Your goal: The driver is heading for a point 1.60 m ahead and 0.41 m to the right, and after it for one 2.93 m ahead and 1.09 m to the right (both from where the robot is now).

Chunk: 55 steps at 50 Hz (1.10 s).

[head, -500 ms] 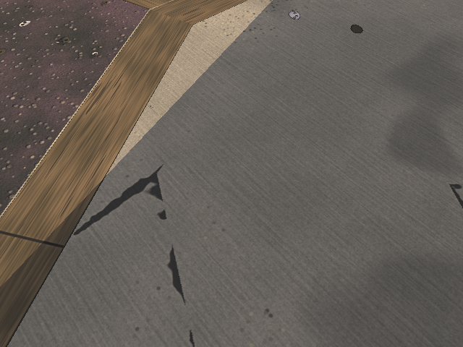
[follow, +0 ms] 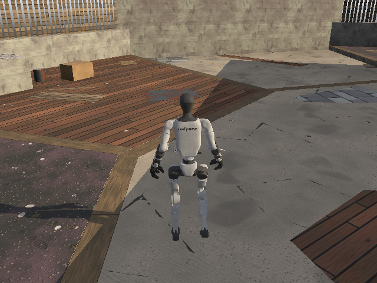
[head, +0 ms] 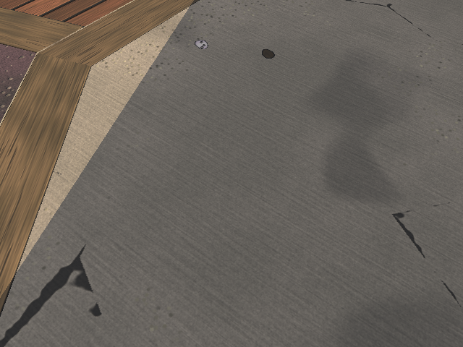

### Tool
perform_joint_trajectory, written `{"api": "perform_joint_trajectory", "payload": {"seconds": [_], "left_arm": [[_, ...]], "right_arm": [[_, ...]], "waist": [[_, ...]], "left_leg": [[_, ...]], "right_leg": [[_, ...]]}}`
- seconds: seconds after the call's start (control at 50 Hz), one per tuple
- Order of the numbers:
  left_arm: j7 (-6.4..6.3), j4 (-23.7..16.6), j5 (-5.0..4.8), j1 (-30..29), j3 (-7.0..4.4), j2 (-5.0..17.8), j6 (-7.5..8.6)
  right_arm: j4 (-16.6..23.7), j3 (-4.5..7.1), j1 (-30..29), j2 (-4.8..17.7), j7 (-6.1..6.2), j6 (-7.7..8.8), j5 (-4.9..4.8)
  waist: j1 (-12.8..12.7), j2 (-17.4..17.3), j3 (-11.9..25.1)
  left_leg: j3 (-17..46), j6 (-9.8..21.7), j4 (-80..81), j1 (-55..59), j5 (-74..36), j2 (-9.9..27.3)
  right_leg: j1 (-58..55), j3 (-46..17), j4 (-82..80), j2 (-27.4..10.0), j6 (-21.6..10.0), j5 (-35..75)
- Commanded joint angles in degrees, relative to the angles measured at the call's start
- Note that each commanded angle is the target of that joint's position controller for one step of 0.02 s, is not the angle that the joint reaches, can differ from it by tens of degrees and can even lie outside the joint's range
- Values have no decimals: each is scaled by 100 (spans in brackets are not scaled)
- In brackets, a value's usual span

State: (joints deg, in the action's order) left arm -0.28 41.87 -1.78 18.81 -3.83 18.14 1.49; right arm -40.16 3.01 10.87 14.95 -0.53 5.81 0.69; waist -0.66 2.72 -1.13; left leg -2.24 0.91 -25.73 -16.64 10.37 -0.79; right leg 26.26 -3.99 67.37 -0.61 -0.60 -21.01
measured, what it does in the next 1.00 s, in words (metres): walks ahead, turning right: right foot, then left foot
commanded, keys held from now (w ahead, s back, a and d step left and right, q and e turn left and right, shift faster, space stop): w+e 0.56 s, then w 0.44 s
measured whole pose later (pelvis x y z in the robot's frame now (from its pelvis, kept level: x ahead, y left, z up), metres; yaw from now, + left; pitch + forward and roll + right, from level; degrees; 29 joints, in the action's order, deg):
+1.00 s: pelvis +0.55 -0.13 +0.00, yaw -26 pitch +1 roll +1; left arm -0.1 43.4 -1.0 19.0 -2.6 16.9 2.7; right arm -42.2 2.6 10.9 15.9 -1.9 5.8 0.1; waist -0.7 1.6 -1.3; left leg -1.8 3.0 -27.5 -19.2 9.6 -2.6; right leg 21.0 -4.6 66.0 1.2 -1.9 -22.4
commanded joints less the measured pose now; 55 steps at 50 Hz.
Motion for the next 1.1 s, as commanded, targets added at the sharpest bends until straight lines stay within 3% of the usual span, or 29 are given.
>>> {"api": "perform_joint_trajectory", "payload": {"seconds": [0.02,0.08,0.18,0.26,0.3,0.32,0.34,0.36,0.38,0.4,0.42,0.44,0.46,0.48,0.56,0.66,0.76,0.82,0.84,0.86,0.88,0.9,0.92,0.94,0.96,0.98,1.0,1.04,1.1], "left_arm": [[48,-570,-7,-190,-114,293,-5],[70,-741,55,-512,-73,174,-51],[240,-920,54,-1275,0,74,31],[357,-1186,30,-1817,-7,137,25],[380,-1255,59,-1737,-83,288,2],[368,-1217,78,-1432,-165,431,-24],[337,-1027,70,-653,-307,649,-50],[244,-739,45,395,-512,1025,-102],[144,-696,-21,563,-639,1741,-106],[186,-945,4,604,-531,1595,14],[236,-867,61,468,-393,1158,113],[235,-824,65,253,-340,1001,168],[222,-861,72,-163,-280,828,182],[203,-938,127,-458,-221,672,191],[88,-865,132,-518,-226,724,235],[-25,-537,100,-113,-192,707,218],[-16,-192,60,368,-197,768,194],[-35,-77,79,382,-222,808,116],[-36,-86,74,273,-213,798,94],[-31,-110,106,225,-158,671,81],[-37,-237,212,313,-46,427,85],[-20,-230,77,1075,77,-1,171],[-17,-188,10,762,10,482,221],[-6,-326,-41,77,-75,755,245],[-11,-423,15,-294,-52,697,266],[3,-470,100,-462,-60,620,288],[17,-447,123,-381,-69,538,283],[30,-362,111,-193,-34,332,240],[22,-502,168,-609,33,164,217]], "right_arm": [[137,187,176,612,28,83,-11],[-25,272,228,834,42,120,-29],[-216,328,326,1072,85,33,-68],[-396,400,597,1286,83,-79,-190],[-420,451,591,1444,95,-153,-245],[-415,480,579,1540,111,-193,-277],[-396,475,504,1543,124,-239,-309],[-351,392,592,1350,152,-233,-246],[-31,141,1012,592,109,-157,47],[104,71,774,682,55,52,-41],[258,191,138,1133,1,163,-283],[313,149,-29,1072,2,231,-300],[237,151,-19,1038,52,248,-155],[191,194,81,1093,74,205,-56],[173,153,61,860,67,-1,39],[328,-12,-897,513,-30,24,-9],[532,25,-1474,697,-155,108,-100],[521,85,-1216,813,-178,137,-99],[428,141,-827,891,-156,150,-85],[254,243,-137,1078,-122,163,-54],[159,320,799,1408,-94,167,24],[-87,434,1319,1713,-135,102,-10],[-117,296,1386,1176,-167,85,-174],[-69,217,1001,942,-141,58,-166],[-4,172,646,879,-123,18,-90],[-4,134,453,781,-119,2,-47],[2,96,360,704,-109,19,5],[-47,89,353,688,-107,46,-40],[-182,148,482,917,-63,52,-100]], "waist": [[148,-964,50],[146,-727,-79],[392,-581,-236],[501,-579,-422],[332,-688,-269],[115,-783,-9],[-360,-719,413],[-832,-475,952],[-389,1144,1348],[-500,992,2438],[-676,412,1755],[-499,224,1101],[-222,-148,712],[5,-62,556],[175,-50,340],[-250,117,73],[-478,158,-186],[-299,343,-165],[-57,359,24],[277,239,564],[600,-326,1498],[383,-2011,2177],[590,-1516,1830],[637,-994,957],[498,-590,510],[369,-517,182],[210,-665,159],[89,-824,213],[140,-703,41]], "left_leg": [[1405,908,1535,1052,-275,1547],[888,1052,1745,1063,-827,1662],[-122,851,1749,1249,-1259,1513],[-462,691,1574,1777,-1509,1700],[-673,583,1022,2039,-2986,1736],[-797,519,425,2090,-4021,1700],[-990,394,-635,1870,-4616,1551],[-1071,172,-2113,867,-3951,1330],[-981,-221,-4325,-1713,893,486],[497,-257,-5364,-2568,2483,-104],[789,-153,-5441,-3135,1962,211],[708,-54,-5017,-3113,1467,428],[709,-73,-4514,-2776,1105,640],[749,-100,-4139,-2336,862,776],[590,-388,-3300,-1859,331,708],[434,-484,-1216,-1463,-1654,454],[515,-208,-425,-1597,-1551,342],[416,57,-233,-1360,-776,251],[252,193,-46,-796,-696,112],[264,400,-44,282,-919,179],[1297,850,-325,2004,-1127,1124],[3861,1740,266,3838,298,2242],[4531,1612,841,3735,1667,2265],[3735,1349,959,3011,1682,2075],[3092,1225,1050,2275,1090,1840],[2678,1227,1193,1707,494,1635],[2356,1171,1309,1376,36,1457],[1918,1214,1495,1111,-569,1295],[1473,1314,1732,962,-1196,1304]], "right_leg": [[1302,-197,-43,-579,73,416],[1545,-194,-654,-646,170,889],[1237,182,-2210,-555,81,2163],[1126,472,-2896,-449,-163,1869],[715,743,-3062,-183,-385,1297],[197,928,-3089,52,-520,1009],[-862,1078,-3375,337,-708,1153],[-2560,767,-3498,379,-938,1370],[-4541,-2065,-3762,-1154,-1790,861],[-5083,-4536,-4841,-1872,-2423,-257],[-4704,-3868,-5096,-1761,-2058,-158],[-3907,-3129,-5093,-1533,-1867,216],[-3077,-2551,-5083,-1294,-1683,834],[-2464,-2146,-5167,-1104,-1603,1429],[-1484,-1519,-5453,-825,-1667,2446],[-1240,-824,-5486,-477,-1249,2031],[-2022,-1259,-5170,-922,-1199,1781],[-2537,-1455,-4805,-1127,-1068,2597],[-2560,-1343,-4400,-993,-971,3420],[-2382,-1078,-3528,-673,-818,4012],[-1408,-797,-1916,-283,-594,2943],[715,-310,29,647,-124,-557],[1514,-726,614,437,-127,-1134],[1815,-604,697,155,-150,-648],[1698,-333,486,-112,-140,-209],[1585,-244,113,-289,-104,95],[1267,-229,-140,-444,-86,310],[990,-94,-487,-504,-7,411],[1204,44,-1323,-591,148,891]]}}
Velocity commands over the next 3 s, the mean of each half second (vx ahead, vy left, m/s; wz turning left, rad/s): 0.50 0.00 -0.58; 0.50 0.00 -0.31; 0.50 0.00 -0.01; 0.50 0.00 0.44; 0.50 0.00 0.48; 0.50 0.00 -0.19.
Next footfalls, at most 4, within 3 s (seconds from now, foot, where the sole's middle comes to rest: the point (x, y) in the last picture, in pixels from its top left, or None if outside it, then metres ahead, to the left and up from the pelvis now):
0.36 right None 0.33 -0.18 -0.77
0.86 left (266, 285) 0.67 -0.09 -0.77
1.40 right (369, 245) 0.83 -0.44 -0.77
1.94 left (320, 163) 1.19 -0.32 -0.77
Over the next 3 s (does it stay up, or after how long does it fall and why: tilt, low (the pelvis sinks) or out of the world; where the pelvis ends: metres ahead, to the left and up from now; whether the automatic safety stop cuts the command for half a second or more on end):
stays up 1.58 -0.39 0.00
